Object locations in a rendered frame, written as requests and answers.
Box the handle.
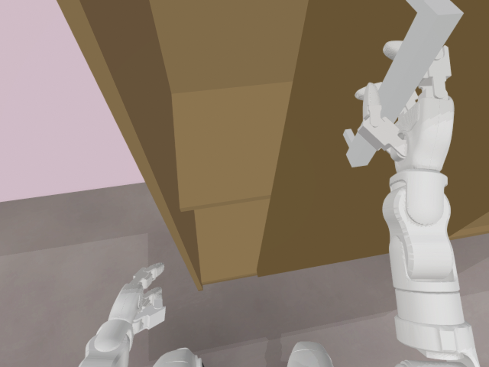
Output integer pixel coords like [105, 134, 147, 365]
[343, 0, 464, 167]

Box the right robot thigh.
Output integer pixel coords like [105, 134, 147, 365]
[287, 342, 334, 367]

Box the left robot thigh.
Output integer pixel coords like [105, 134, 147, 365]
[153, 349, 202, 367]

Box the robot right forearm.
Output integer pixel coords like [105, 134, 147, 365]
[382, 169, 480, 367]

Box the right robot hand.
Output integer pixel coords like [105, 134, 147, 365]
[355, 41, 454, 173]

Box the wardrobe door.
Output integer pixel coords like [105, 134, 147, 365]
[257, 0, 489, 277]
[460, 212, 489, 230]

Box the left robot hand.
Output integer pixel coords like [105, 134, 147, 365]
[108, 262, 166, 335]

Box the robot left forearm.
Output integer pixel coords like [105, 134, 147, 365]
[79, 319, 134, 367]

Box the robot thigh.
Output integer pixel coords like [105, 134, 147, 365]
[287, 342, 334, 367]
[153, 349, 202, 367]

